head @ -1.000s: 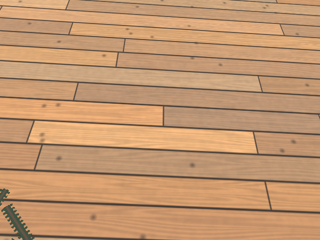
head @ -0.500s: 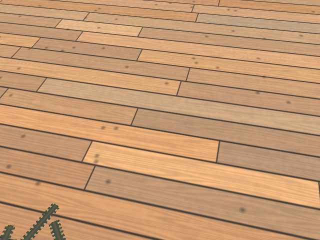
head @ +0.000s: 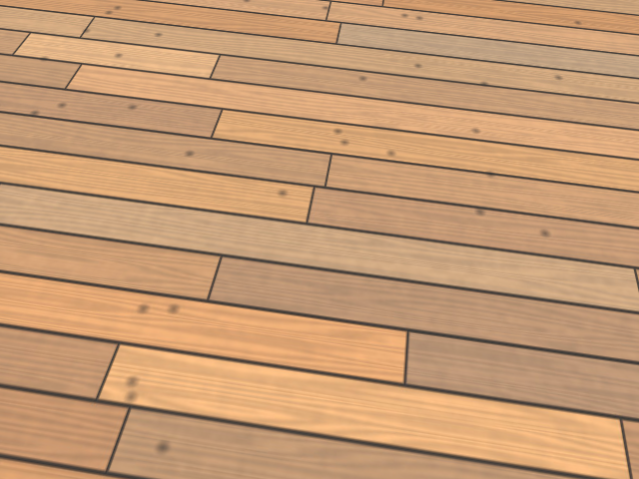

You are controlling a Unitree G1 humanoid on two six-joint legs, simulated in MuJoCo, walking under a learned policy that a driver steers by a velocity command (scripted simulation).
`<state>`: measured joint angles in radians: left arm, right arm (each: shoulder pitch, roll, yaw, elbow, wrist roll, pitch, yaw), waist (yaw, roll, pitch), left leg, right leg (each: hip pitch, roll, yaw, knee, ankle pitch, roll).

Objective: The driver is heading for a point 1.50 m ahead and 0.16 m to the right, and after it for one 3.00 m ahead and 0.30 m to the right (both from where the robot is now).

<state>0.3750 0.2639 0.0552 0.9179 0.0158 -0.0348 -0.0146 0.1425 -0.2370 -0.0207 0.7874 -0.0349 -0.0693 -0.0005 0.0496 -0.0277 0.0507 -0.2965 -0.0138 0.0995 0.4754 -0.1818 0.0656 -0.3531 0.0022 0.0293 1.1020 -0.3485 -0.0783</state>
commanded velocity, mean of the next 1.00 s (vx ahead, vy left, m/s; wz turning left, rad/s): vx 0.50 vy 0.00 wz -0.19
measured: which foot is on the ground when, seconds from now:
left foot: down 0.00-0.42, up 0.44-0.94, down 0.96-1.00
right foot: up 0.00-0.38, down 0.40-0.98, up 1.00-1.00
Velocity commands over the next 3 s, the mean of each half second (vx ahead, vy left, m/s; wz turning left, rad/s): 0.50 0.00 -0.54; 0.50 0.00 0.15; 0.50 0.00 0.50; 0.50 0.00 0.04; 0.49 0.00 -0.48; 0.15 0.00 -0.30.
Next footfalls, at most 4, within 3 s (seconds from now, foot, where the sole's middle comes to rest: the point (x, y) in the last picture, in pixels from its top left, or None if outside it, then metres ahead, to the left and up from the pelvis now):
0.40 right None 0.34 -0.12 -0.77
0.96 left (363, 385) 0.68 -0.06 -0.77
1.48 right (429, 276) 0.99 -0.22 -0.77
1.96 left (334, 212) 1.18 0.02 -0.77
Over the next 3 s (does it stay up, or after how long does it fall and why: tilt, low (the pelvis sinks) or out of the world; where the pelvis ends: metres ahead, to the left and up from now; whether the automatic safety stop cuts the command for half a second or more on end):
stays up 1.45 -0.13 0.00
